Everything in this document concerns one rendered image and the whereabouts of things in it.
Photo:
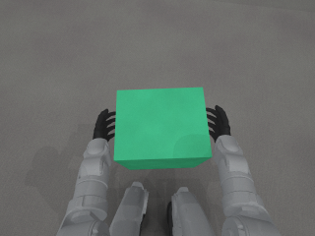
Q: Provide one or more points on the carton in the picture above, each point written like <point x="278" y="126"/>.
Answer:
<point x="161" y="128"/>

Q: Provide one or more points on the right robot thigh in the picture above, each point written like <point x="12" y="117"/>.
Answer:
<point x="193" y="220"/>

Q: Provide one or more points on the right robot hand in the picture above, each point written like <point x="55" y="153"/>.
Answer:
<point x="221" y="126"/>

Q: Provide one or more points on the right robot shin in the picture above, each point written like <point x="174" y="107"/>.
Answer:
<point x="177" y="228"/>

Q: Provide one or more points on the left robot forearm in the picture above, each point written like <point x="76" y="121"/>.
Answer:
<point x="89" y="200"/>

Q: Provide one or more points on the right robot forearm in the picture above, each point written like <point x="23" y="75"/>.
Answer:
<point x="239" y="195"/>

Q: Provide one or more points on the left robot hand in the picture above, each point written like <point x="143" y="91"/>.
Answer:
<point x="101" y="130"/>

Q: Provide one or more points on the left robot upper arm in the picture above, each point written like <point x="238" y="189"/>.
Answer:
<point x="94" y="227"/>

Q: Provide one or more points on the right robot upper arm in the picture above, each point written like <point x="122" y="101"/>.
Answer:
<point x="240" y="225"/>

